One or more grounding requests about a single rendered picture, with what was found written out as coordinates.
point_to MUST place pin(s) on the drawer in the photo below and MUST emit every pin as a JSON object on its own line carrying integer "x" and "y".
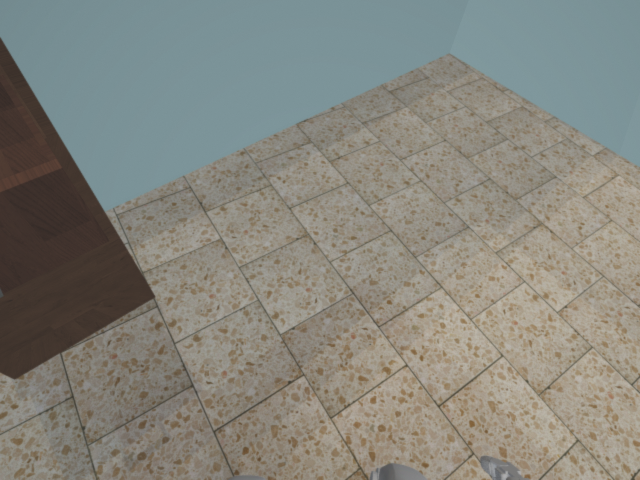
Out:
{"x": 44, "y": 222}

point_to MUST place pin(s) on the right robot hand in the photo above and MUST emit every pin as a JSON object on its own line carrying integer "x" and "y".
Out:
{"x": 500, "y": 470}

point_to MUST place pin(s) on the cabinet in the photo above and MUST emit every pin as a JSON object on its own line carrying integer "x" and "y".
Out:
{"x": 52, "y": 312}

